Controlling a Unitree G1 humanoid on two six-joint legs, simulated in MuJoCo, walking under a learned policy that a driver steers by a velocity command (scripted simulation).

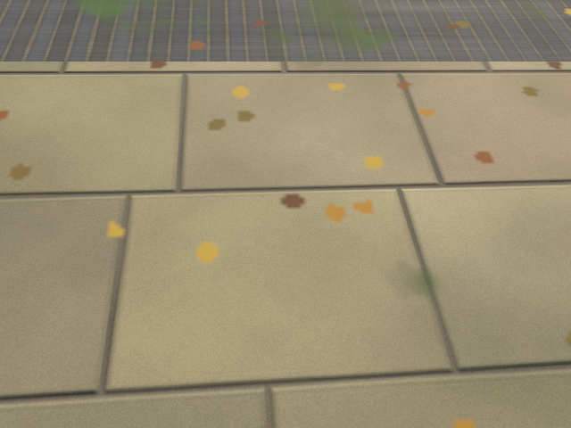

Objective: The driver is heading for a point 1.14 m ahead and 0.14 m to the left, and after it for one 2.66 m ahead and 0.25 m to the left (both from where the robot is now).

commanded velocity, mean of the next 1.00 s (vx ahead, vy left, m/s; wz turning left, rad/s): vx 0.87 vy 0.00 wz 0.44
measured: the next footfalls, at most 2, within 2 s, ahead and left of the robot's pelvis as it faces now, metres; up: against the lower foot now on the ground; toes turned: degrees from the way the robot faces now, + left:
right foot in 0.38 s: +0.37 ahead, -0.11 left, +0.00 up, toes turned +21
left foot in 0.82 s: +0.68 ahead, +0.24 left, +0.00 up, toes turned +28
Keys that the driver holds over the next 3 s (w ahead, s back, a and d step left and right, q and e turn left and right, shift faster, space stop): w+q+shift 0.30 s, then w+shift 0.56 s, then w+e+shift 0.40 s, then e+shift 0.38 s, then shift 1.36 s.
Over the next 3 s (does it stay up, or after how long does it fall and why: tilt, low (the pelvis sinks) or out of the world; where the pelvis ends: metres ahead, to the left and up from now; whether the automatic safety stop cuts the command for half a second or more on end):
stays up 1.28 0.37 0.01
